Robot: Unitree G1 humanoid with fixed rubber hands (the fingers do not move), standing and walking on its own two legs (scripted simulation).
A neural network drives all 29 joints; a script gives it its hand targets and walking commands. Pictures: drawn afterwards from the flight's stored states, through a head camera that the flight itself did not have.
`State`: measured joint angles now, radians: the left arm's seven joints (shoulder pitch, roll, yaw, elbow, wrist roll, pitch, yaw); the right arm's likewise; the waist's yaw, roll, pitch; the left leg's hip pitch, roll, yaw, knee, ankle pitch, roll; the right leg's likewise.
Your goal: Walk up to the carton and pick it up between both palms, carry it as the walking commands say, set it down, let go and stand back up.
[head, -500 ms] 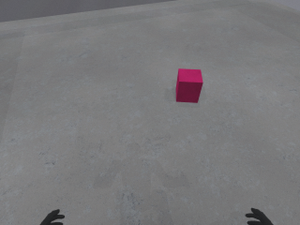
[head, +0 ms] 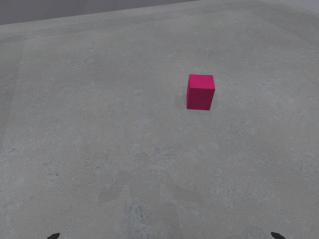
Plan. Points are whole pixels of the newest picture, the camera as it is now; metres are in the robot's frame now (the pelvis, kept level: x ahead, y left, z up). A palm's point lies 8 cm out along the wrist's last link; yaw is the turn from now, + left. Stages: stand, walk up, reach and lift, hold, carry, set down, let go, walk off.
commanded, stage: stand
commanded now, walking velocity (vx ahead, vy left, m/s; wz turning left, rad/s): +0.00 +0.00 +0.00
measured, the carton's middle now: (199, 92) +1.44 -0.36 -0.66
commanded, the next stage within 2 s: walk up in 0.44 s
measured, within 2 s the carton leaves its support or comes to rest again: neither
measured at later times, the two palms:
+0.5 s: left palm out of the picture +0.11 +0.31 -0.10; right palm out of the picture +0.11 -0.31 -0.10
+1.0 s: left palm out of the picture +0.12 +0.20 -0.13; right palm out of the picture +0.14 -0.36 -0.14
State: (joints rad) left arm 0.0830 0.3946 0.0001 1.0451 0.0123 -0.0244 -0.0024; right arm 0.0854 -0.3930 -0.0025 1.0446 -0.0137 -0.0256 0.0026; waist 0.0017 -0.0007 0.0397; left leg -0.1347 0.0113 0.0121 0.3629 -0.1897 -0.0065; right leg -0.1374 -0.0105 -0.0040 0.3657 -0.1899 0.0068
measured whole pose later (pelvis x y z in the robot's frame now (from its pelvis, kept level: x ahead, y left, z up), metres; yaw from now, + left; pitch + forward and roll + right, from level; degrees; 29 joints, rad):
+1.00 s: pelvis +0.09 -0.07 -0.01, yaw -6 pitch +0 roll +0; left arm 0.34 0.26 0.04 0.95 0.03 -0.04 -0.03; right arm 0.21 -0.33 -0.04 0.96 -0.05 -0.01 0.04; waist 0.04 0.05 0.02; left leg -0.42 0.12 0.03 1.08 -0.39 -0.01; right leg -0.22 -0.05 -0.10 0.56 -0.33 0.00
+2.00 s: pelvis +0.59 -0.17 +0.00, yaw -9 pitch +0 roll +1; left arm 0.24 0.22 0.05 0.99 0.03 -0.08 -0.02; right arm 0.29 -0.23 -0.06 1.02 -0.04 -0.04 0.02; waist 0.00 0.05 0.04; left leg -0.44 0.11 0.05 1.14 -0.28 -0.01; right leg -0.25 -0.06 -0.14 0.46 -0.21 -0.03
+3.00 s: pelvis +0.92 -0.24 +0.00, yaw -10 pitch +0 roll +1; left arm 0.19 0.15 0.02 1.04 0.01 -0.04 0.02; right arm 0.28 -0.20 -0.04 1.06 -0.01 0.01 -0.03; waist -0.02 0.06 0.05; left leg -0.35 0.06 0.03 0.82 -0.41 -0.05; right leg -0.22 -0.05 -0.11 0.43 -0.20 -0.02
